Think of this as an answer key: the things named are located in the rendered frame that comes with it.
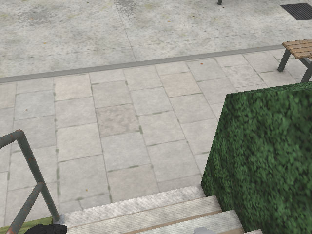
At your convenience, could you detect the left robot hand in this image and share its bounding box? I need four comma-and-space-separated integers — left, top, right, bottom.
23, 223, 67, 234

